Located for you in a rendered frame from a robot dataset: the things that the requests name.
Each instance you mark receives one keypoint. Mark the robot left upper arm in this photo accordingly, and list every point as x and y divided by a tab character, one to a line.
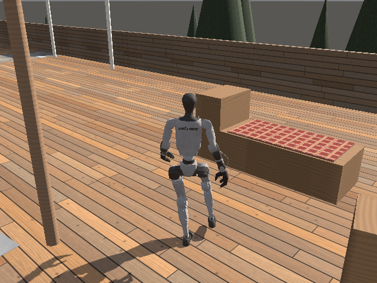
170	124

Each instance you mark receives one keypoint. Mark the robot right hand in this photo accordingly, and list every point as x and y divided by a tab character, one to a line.
224	179

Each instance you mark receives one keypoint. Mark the right robot forearm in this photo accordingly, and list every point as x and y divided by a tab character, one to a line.
219	160

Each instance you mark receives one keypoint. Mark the robot left hand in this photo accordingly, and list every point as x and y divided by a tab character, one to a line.
169	155

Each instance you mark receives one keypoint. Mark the left robot thigh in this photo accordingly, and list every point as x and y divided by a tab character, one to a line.
178	184

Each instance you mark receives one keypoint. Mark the left robot forearm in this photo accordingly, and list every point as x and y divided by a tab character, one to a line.
163	151

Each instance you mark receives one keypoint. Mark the robot right foot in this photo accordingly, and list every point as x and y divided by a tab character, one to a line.
212	223

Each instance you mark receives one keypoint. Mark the robot right upper arm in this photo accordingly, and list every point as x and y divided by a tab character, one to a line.
206	124

